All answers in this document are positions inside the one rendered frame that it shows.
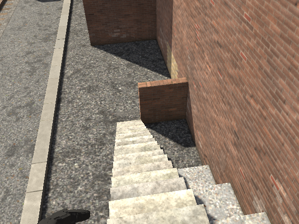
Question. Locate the left robot hand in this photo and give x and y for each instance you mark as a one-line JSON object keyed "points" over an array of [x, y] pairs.
{"points": [[65, 216]]}

